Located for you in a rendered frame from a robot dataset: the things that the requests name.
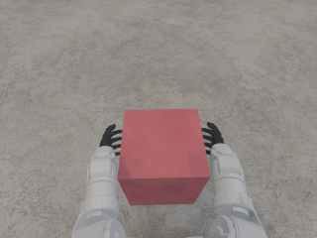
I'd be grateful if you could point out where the carton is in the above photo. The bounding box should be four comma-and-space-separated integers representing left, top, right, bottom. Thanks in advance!
117, 108, 211, 206

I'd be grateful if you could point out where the robot left forearm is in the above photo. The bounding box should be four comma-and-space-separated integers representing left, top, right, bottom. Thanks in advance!
70, 146, 120, 238

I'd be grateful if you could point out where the robot left hand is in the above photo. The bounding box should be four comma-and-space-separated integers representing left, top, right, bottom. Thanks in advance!
99, 124, 123, 157

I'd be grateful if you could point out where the robot right upper arm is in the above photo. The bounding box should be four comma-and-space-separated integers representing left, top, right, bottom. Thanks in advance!
209, 214, 267, 238

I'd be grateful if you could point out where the robot right hand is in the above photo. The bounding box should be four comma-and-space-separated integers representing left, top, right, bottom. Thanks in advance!
201, 122, 225, 156

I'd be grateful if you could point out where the robot right forearm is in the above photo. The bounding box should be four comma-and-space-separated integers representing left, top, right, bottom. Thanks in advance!
210, 143, 264, 229

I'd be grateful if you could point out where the robot left upper arm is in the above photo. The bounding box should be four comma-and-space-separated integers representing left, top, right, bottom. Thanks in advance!
71, 218, 127, 238

